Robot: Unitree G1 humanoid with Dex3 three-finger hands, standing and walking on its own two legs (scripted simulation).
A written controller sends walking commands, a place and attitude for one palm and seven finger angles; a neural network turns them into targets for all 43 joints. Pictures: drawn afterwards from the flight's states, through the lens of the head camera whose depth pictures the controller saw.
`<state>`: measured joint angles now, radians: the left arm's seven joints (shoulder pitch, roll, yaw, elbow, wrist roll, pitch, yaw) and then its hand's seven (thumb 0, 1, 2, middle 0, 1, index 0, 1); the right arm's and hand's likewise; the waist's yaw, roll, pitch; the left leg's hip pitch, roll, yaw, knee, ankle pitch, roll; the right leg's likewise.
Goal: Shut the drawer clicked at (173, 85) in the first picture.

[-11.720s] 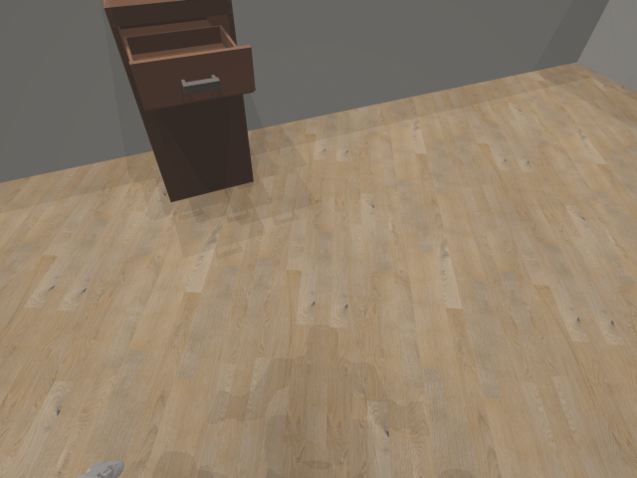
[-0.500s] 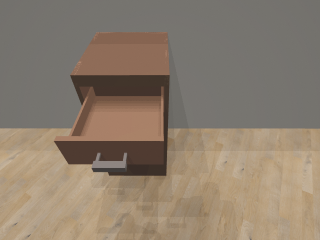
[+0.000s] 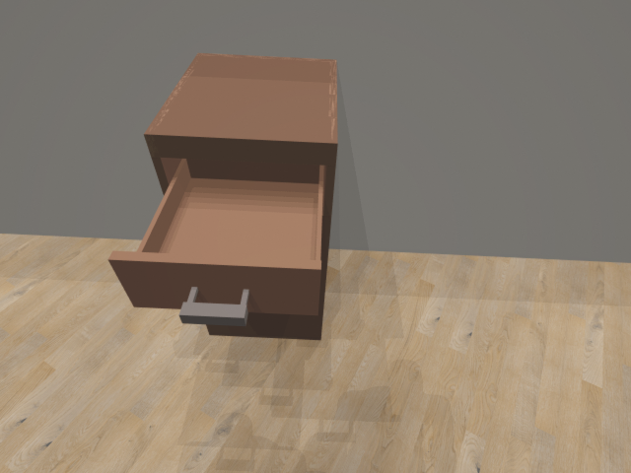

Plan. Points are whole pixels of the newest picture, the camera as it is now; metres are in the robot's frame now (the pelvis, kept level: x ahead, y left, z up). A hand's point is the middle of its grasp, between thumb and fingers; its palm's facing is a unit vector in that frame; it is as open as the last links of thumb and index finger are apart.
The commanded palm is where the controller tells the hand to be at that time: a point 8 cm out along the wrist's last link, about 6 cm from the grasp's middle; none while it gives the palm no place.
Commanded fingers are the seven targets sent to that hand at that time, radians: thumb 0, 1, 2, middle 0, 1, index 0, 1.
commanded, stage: look again from close up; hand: left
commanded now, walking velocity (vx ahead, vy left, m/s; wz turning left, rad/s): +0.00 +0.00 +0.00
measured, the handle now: (217, 303) +0.40 +0.19 -0.08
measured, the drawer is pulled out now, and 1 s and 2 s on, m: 0.29 0.29 0.29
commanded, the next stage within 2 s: shuffle to correct the standing spot in 0.42 s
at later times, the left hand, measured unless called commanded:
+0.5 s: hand out of the picture +0.01 +0.15 -0.17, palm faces +0.02 -0.99 -0.16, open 7.4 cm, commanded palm none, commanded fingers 0.00 0.90 0.90 -0.20 -0.30 -0.20 -0.30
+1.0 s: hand out of the picture +0.09 +0.14 -0.17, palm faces +0.03 -0.98 -0.19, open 7.4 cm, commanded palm none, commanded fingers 0.00 0.90 0.90 -0.20 -0.30 -0.20 -0.30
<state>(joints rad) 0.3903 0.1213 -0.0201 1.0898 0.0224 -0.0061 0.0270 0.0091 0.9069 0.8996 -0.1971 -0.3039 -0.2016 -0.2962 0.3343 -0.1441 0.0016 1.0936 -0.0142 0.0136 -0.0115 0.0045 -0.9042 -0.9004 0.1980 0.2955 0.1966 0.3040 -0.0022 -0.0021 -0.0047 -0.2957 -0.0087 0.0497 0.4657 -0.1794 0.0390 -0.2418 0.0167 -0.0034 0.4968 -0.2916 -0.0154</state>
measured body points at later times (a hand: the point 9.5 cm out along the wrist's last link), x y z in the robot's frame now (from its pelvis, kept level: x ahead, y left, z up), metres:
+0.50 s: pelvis +0.04 +0.00 +0.00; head +0.05 +0.00 +0.45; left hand +0.01 +0.20 -0.16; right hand +0.02 -0.21 -0.16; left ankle +0.07 +0.09 -0.74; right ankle +0.03 -0.12 -0.74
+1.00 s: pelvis +0.10 -0.02 +0.00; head +0.13 -0.03 +0.45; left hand +0.09 +0.19 -0.16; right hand +0.10 -0.24 -0.16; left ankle +0.07 +0.09 -0.73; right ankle +0.03 -0.12 -0.73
